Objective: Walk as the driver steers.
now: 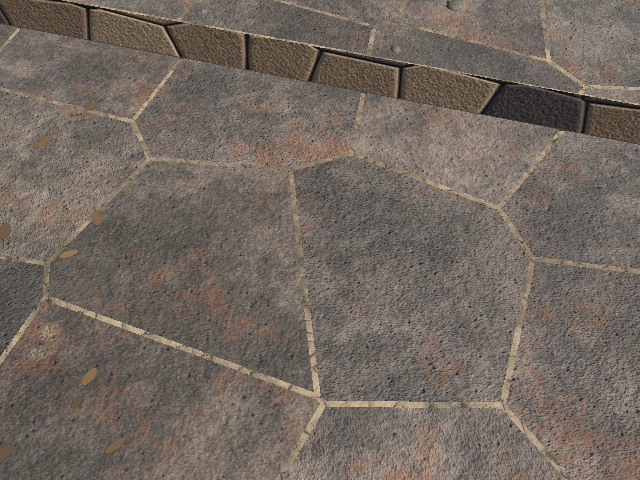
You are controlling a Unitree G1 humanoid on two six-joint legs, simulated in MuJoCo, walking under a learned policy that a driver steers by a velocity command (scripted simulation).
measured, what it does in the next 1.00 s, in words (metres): walks ahead, turning left: right foot, then left foot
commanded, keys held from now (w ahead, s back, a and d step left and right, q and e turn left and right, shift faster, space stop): q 0.02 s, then w+q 0.60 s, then w+e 0.38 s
